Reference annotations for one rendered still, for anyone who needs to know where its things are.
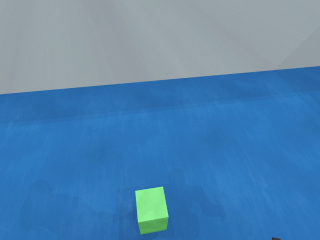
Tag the carton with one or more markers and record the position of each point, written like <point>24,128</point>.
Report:
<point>152,213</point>

